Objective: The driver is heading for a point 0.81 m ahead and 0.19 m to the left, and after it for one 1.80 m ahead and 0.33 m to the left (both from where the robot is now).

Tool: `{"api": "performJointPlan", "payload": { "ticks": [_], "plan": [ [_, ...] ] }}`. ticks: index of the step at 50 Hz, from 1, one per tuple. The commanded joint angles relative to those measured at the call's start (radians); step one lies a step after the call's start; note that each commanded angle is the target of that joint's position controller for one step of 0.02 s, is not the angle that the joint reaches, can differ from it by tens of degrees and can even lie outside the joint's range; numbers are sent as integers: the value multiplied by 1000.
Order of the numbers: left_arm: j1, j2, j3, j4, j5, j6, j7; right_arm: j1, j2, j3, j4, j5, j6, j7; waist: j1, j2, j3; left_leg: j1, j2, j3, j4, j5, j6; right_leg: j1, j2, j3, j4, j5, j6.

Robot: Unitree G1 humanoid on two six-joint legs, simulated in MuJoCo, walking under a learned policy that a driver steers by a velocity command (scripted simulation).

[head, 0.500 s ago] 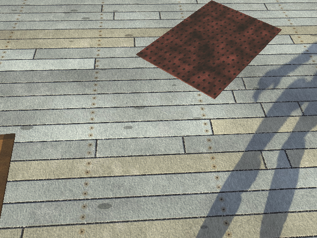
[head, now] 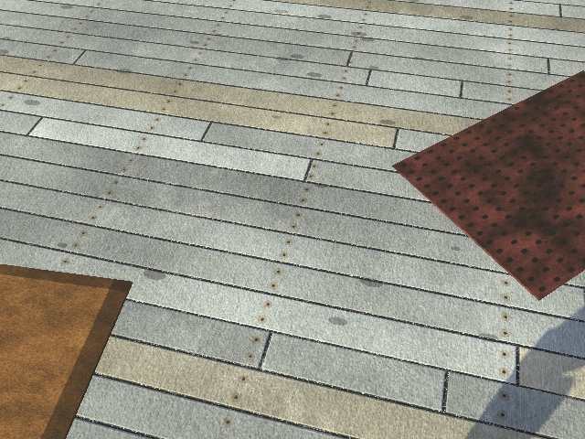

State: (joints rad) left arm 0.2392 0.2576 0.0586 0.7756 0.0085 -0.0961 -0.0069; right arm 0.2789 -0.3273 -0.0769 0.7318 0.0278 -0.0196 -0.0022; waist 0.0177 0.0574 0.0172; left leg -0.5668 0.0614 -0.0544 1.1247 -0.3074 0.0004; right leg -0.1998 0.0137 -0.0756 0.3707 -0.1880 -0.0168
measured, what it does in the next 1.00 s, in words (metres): walks ahead, turning left: left foot, then right foot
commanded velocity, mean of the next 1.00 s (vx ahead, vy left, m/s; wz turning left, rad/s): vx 0.50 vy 0.00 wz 0.49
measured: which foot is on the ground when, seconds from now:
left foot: up 0.00-0.28, down 0.30-0.82, up 0.84-1.00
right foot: down 0.00-0.32, up 0.34-0.78, down 0.80-1.00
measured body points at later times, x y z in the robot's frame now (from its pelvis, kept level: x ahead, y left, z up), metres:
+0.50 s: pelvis +0.26 +0.09 +0.00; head +0.29 +0.11 +0.44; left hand +0.32 +0.40 -0.11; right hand +0.45 -0.15 -0.10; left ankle +0.27 +0.16 -0.74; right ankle +0.32 -0.09 -0.66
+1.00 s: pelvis +0.55 +0.13 +0.00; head +0.57 +0.13 +0.45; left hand +0.48 +0.41 -0.11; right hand +0.79 -0.05 -0.11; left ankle +0.48 +0.25 -0.67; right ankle +0.61 +0.05 -0.74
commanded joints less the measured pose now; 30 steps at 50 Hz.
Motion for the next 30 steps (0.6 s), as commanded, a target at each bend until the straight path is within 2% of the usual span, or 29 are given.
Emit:
{"api": "performJointPlan", "payload": {
  "ticks": [1, 4, 6, 9, 11, 13, 14, 15, 16, 17, 18, 19, 20, 21, 22, 24, 27, 30],
  "plan": [
    [-29, 138, 37, -38, -1, -22, 5, -25, -24, -7, -96, -5, 0, 6, -5, -142, 12, -157, 66, -44, -64, 94, -17, 97, -282, 186, -223, 169, -171],
    [-25, 164, 44, -21, -3, -15, 9, -84, -10, 1, -117, -4, -6, 21, 10, -124, 17, -139, 61, -19, -231, 242, -14, 121, -266, 74, -229, 244, -159],
    [-7, 181, 48, -8, -7, -9, 13, -152, 0, 7, -138, -5, -11, 34, 36, -113, 34, -108, 49, 17, -338, 316, -3, 131, -261, 15, -230, 258, -146],
    [35, 206, 56, 18, -21, 5, 14, -234, 0, 9, -176, -4, -11, 51, 58, -108, 61, -98, 36, 54, -438, 314, 23, 196, -283, -34, -216, 277, -127],
    [47, 225, 63, 30, -32, 17, 14, -257, -15, 4, -198, -5, -8, 59, 49, -113, 66, -81, 16, 82, -478, 245, 51, 254, -301, -62, -169, 385, -110],
    [43, 258, 73, 30, -42, 30, 19, -210, -50, -15, -201, -11, -1, 60, 3, -145, 14, 34, -47, 139, -490, 140, 93, 288, -299, -100, -33, 713, -90],
    [36, 268, 76, 29, -46, 38, 22, -114, -82, -34, -181, -11, 3, 57, -57, -146, -43, 166, -91, 166, -511, 119, 122, 275, -285, -123, 116, 843, -76],
    [30, 251, 67, 25, -46, 42, 25, 55, -135, -67, -134, -7, 9, 45, -147, -119, -130, 418, -130, 162, -565, 179, 160, 171, -249, -150, 334, 816, -43],
    [66, 180, 40, 7, -5, 36, 25, 188, -222, -94, -105, 1, 20, 22, -176, 49, -219, 722, 32, -98, -576, 202, 226, -108, -192, -152, 663, 333, 4],
    [110, 84, 4, -59, 8, 7, 14, 110, -296, -92, -142, 4, 5, 24, -62, 251, -335, 959, 260, -714, -758, -44, 431, -496, 30, 4, 991, -403, 54],
    [11, 186, 24, -64, -27, -27, -1, 129, -203, -66, -154, -3, -11, 34, -141, 96, -362, 952, 270, -744, -842, -118, 399, -595, -19, 180, 1043, -370, 33],
    [-56, 198, 25, -89, -54, -42, -7, 106, -158, -51, -141, -11, -26, 35, -133, 60, -225, 846, 237, -599, -840, -61, 354, -638, -57, 163, 1002, -287, 11],
    [-60, 179, 20, -83, -38, -48, -1, 49, -137, -43, -140, -11, -34, 35, -82, -38, -134, 689, 190, -482, -840, 63, 318, -590, -100, 162, 902, -209, 8],
    [-57, 186, 26, -72, -10, -44, 7, -10, -107, -34, -148, -16, -37, 31, -46, -43, -101, 576, 154, -398, -845, 177, 296, -520, -129, 165, 811, -165, 15],
    [-36, 186, 29, -67, -2, -33, 7, -42, -97, -27, -163, -28, -37, 27, -16, -23, -80, 494, 133, -363, -869, 251, 294, -461, -140, 168, 783, -132, 22],
    [-20, 168, 28, -66, 5, -13, 6, -54, -103, -29, -160, -25, -42, 18, 4, -12, -68, 406, 119, -316, -891, 366, 310, -414, -135, 153, 710, -113, 54],
    [-115, 128, 14, -92, 11, -1, 8, -13, -128, -37, -135, -17, -43, -2, -20, -23, -30, 343, 72, -237, -904, 382, 286, -422, -107, 135, 521, 46, 90],
    [-225, 99, 0, -118, 4, -6, -2, 25, -134, -39, -112, -10, -35, -12, -63, 5, -10, 303, 26, -201, -893, 275, 235, -349, -59, 131, 293, 240, 94]
  ]
}}
Keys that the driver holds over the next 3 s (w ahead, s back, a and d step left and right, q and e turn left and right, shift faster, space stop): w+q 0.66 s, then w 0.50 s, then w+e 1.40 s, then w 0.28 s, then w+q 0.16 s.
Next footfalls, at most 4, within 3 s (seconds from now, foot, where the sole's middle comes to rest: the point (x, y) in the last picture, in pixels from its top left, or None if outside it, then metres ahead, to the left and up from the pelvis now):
0.30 left None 0.31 0.17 -0.78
0.80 right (294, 376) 0.64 0.07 -0.78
1.30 left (155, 332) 0.76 0.43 -0.78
1.82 right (224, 226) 1.11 0.28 -0.78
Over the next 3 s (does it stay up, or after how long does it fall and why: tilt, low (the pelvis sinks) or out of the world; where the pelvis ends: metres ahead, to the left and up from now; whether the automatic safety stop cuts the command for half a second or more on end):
stays up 1.56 0.27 0.00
